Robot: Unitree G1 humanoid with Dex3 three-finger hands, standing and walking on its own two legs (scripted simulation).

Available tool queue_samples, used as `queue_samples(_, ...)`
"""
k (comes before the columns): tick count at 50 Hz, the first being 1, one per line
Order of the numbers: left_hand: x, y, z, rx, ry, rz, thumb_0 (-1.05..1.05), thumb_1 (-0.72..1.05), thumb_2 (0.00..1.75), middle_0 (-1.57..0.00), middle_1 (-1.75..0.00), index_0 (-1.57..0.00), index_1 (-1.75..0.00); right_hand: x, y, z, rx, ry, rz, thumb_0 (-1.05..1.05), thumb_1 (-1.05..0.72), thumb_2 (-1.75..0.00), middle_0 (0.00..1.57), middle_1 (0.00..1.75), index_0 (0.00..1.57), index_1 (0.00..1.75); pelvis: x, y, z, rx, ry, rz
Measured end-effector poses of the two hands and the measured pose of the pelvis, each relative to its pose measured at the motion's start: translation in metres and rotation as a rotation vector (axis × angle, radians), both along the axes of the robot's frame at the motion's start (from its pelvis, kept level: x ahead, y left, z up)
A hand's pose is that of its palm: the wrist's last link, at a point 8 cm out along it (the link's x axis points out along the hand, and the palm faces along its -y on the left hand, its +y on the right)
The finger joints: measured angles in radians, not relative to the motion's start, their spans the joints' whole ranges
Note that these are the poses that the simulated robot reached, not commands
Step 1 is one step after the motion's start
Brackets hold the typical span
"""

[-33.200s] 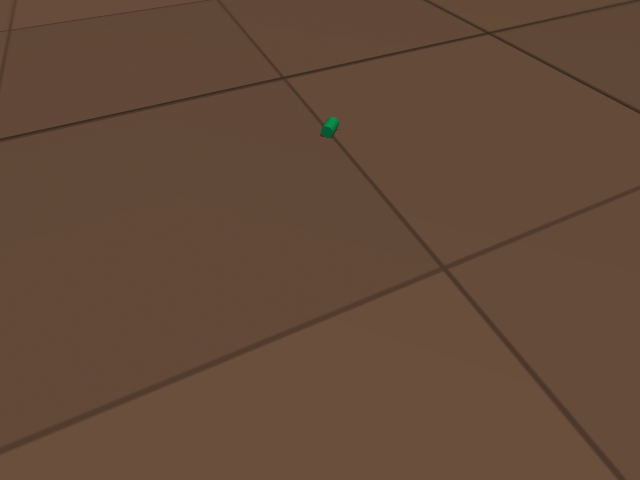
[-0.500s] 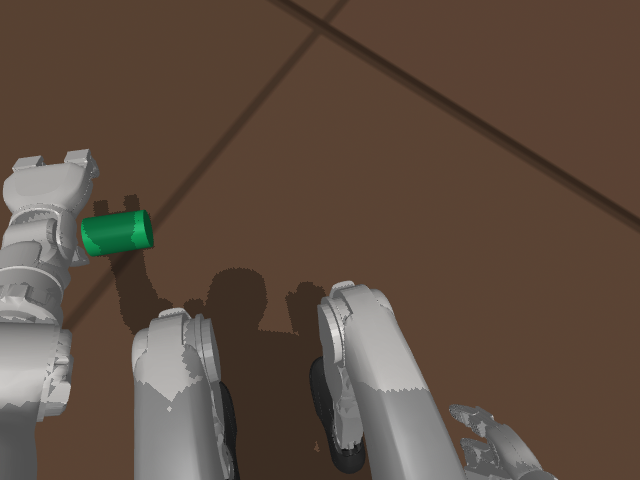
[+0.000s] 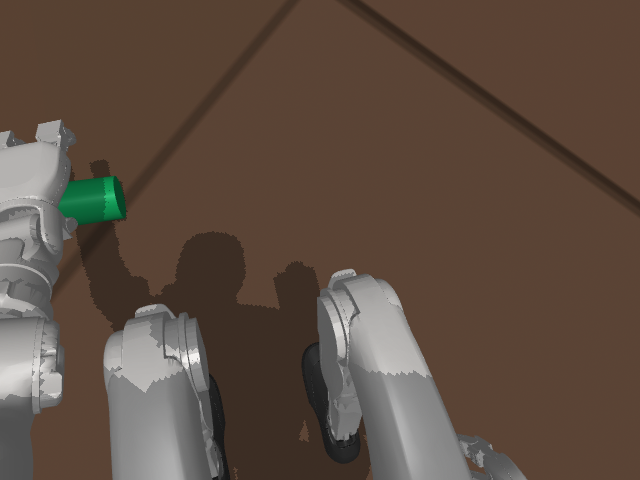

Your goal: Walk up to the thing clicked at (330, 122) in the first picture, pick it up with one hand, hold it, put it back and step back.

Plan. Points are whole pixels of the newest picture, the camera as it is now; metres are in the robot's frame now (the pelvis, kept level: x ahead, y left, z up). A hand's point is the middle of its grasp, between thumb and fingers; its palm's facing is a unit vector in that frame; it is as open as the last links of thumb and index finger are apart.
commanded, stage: home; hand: left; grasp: from above
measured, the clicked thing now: (86, 201) +0.52 +0.28 -0.31
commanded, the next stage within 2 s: none
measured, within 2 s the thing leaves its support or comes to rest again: neither
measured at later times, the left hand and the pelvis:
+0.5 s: hand out of the picture +0.31 +0.24 +0.06, palm faces -0.15 -0.81 -0.57, open 7.5 cm; pelvis +0.01 +0.00 +0.18, yaw +5 degrees
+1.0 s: hand out of the picture +0.24 +0.22 +0.27, palm faces +0.18 -0.96 -0.22, open 7.4 cm; pelvis +0.06 +0.01 +0.35, yaw +8 degrees
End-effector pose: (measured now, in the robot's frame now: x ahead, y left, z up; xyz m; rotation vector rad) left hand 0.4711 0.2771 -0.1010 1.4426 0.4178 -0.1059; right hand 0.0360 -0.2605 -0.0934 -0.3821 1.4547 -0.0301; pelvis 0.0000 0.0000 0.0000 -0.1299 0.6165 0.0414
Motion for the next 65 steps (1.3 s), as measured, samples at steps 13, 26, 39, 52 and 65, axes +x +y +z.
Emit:
queue_samples(13,-0.069,0.009,0.113,-0.328,0.101,0.258,0.00,0.44,1.00,-0.25,-0.54,-0.24,-0.55,0.061,0.015,0.066,0.095,-0.166,-0.062,0.01,-0.90,-0.90,0.21,0.30,0.20,0.30,0.008,0.002,0.092,0.025,0.012,0.022)
queue_samples(26,-0.173,0.001,0.209,-0.712,0.082,0.505,0.01,0.85,0.93,-0.22,-0.35,-0.22,-0.34,0.176,0.017,0.187,0.037,-0.520,0.059,0.01,-0.90,-0.90,0.20,0.30,0.20,0.30,0.012,0.001,0.186,0.050,-0.088,0.061)
queue_samples(39,-0.227,-0.009,0.315,-0.990,0.086,0.769,0.01,0.90,0.91,-0.21,-0.31,-0.21,-0.31,0.205,0.057,0.296,0.092,-0.683,0.043,0.01,-0.90,-0.90,0.21,0.30,0.20,0.30,0.037,0.004,0.280,0.070,-0.222,0.089)
queue_samples(52,-0.263,-0.013,0.416,-1.085,0.082,0.856,0.01,0.90,0.90,-0.20,-0.30,-0.20,-0.30,0.191,0.058,0.379,0.041,-0.736,-0.014,0.01,-0.90,-0.90,0.21,0.30,0.20,0.30,0.068,0.013,0.357,0.091,-0.363,0.106)
queue_samples(65,-0.287,-0.013,0.458,-1.098,0.063,0.847,0.01,0.90,0.90,-0.20,-0.30,-0.20,-0.30,0.220,0.061,0.415,0.053,-0.896,0.019,0.01,-0.90,-0.90,0.21,0.30,0.20,0.30,0.079,0.016,0.377,0.107,-0.437,0.116)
